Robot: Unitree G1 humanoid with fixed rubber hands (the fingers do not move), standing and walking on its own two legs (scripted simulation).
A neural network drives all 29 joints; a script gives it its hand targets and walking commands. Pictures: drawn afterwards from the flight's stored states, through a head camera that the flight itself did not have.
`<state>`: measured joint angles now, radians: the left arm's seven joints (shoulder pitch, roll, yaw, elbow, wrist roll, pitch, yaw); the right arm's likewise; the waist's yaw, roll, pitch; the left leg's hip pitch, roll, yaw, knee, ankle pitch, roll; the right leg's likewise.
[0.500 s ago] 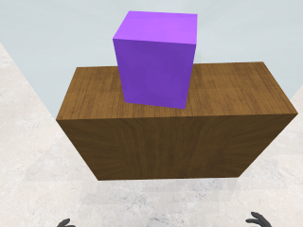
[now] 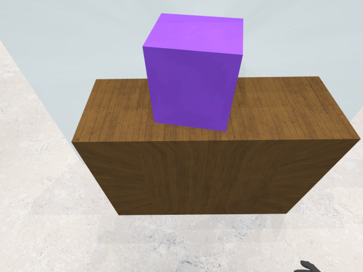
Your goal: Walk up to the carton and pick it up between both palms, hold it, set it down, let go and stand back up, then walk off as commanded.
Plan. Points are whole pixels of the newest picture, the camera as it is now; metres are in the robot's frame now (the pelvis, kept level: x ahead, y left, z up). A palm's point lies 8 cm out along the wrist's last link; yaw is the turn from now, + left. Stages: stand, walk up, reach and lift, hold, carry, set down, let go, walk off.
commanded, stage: stand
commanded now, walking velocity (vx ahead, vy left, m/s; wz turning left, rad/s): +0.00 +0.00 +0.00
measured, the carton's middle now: (194, 74) +0.67 -0.03 +0.04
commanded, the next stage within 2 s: none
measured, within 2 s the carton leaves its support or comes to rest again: neither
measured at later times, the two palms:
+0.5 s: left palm out of the picture +0.09 +0.29 -0.12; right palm out of the picture +0.09 -0.29 -0.12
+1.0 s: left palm out of the picture +0.09 +0.29 -0.12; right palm out of the picture +0.10 -0.29 -0.12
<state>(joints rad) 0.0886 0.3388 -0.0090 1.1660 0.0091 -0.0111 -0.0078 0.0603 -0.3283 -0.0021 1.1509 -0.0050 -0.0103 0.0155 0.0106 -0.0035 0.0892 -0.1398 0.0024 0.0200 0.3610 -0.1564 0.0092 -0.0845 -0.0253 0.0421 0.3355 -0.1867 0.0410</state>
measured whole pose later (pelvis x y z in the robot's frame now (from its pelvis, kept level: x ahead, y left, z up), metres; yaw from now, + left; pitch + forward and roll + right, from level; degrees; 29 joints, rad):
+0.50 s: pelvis +0.01 +0.00 +0.00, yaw +0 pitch -3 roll +0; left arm 0.08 0.34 -0.01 1.14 0.01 -0.01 0.00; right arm 0.08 -0.33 0.00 1.14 0.00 -0.01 0.01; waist 0.00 0.00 0.07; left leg -0.14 0.00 0.02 0.36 -0.17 0.01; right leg -0.08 -0.03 0.04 0.33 -0.20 0.04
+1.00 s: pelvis +0.02 +0.00 +0.00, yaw +0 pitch -3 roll +0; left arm 0.09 0.34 -0.01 1.13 0.01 -0.01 0.00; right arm 0.08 -0.33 -0.01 1.13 0.00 -0.01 0.01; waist 0.00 -0.01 0.07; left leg -0.12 0.00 0.02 0.35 -0.18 0.01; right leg -0.07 -0.03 0.04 0.33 -0.21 0.04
